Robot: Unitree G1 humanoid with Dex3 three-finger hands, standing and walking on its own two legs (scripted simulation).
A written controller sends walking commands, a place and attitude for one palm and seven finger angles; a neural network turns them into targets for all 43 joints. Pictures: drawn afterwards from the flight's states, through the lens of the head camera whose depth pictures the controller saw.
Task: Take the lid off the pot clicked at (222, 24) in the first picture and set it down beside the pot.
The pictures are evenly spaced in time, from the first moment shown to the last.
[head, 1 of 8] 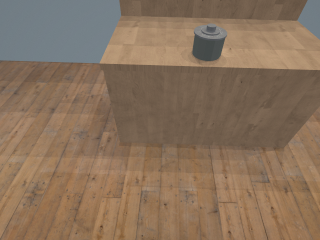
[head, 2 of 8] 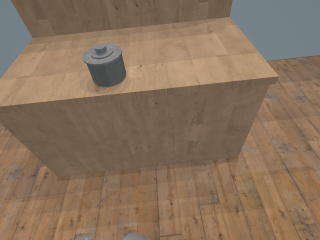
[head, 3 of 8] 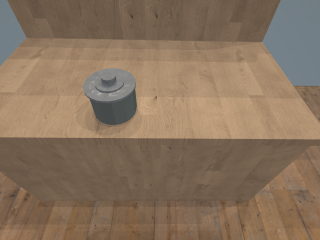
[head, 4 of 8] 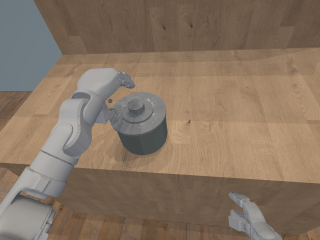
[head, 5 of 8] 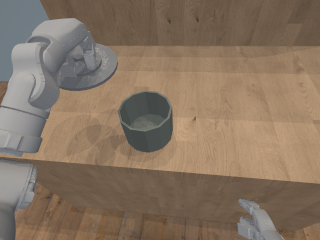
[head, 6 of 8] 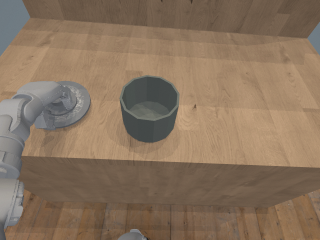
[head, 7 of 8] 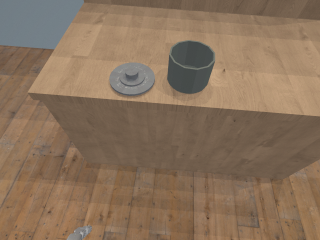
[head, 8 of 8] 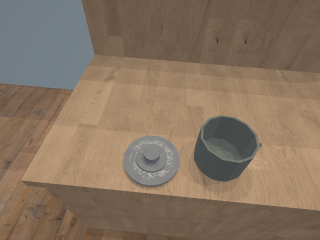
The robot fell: no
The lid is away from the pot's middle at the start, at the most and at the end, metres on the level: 0.00 0.28 0.21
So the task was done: no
